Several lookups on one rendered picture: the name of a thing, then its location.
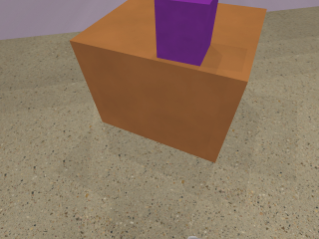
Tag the carton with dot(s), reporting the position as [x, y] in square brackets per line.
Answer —
[184, 29]

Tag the pedestal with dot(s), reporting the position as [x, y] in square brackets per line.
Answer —
[184, 106]

